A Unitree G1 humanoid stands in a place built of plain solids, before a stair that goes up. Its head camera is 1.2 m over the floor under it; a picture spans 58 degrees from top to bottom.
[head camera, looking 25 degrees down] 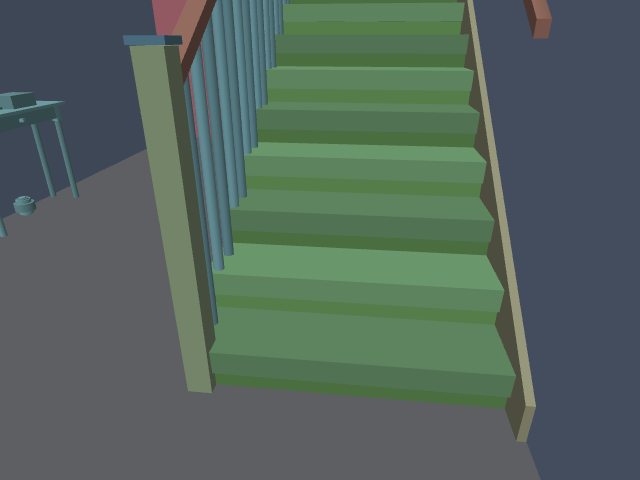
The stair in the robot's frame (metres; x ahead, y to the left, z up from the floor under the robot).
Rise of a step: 0.17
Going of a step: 0.26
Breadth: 1.16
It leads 7 degrees to the right of straight ahead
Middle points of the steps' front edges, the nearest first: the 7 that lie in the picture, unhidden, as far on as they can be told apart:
1.18 -0.13 0.17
1.45 -0.11 0.35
1.71 -0.14 0.52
1.97 -0.17 0.70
2.23 -0.20 0.87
2.49 -0.23 1.04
2.75 -0.26 1.22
